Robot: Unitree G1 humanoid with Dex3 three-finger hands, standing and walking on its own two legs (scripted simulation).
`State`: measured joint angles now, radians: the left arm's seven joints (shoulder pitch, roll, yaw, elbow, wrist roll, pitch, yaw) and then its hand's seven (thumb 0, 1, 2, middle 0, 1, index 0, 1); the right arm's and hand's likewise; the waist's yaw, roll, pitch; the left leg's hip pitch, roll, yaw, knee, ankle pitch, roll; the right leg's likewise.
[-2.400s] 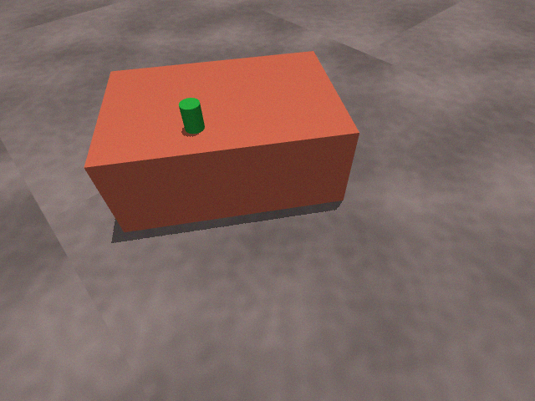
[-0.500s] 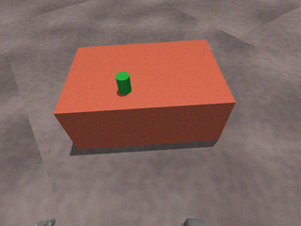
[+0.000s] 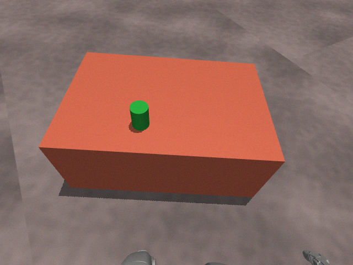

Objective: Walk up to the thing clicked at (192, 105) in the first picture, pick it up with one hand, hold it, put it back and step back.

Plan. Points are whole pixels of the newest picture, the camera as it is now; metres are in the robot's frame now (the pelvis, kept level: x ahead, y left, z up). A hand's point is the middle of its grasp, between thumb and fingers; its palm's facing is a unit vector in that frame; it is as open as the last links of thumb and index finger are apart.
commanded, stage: walk up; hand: left
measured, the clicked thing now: (140, 115) +0.73 +0.18 -0.27
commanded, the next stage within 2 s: none
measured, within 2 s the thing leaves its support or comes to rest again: neither
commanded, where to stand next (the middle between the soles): +0.28 -0.07 m, yaw +2 degrees
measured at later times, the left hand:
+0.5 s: hand (112, 229) +0.21 +0.17 -0.10, palm faces +0.02 -0.90 -0.43, open 7.4 cm
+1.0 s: hand (117, 216) +0.25 +0.18 -0.14, palm faces +0.04 -0.92 -0.39, open 7.4 cm
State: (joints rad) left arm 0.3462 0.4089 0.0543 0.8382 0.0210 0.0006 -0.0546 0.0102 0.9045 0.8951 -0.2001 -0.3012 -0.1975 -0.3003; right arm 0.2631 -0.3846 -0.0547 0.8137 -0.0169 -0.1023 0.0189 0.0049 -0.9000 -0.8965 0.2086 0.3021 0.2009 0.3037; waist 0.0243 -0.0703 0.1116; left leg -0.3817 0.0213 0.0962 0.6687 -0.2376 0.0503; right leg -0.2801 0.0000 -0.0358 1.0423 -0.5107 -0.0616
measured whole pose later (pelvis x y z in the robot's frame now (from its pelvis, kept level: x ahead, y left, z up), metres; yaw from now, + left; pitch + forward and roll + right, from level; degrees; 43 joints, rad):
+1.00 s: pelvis +0.18 -0.09 +0.00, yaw +4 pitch -2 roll +0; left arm 0.19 0.38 0.01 0.90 0.00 -0.01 0.02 0.01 0.90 0.89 -0.20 -0.30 -0.20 -0.30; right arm 0.12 -0.38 -0.04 0.85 -0.03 0.02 0.02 0.00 -0.90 -0.90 0.21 0.30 0.20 0.30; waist 0.00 0.00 0.13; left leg -0.39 -0.02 0.03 0.63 -0.21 0.05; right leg -0.35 -0.04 -0.03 0.88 -0.52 -0.03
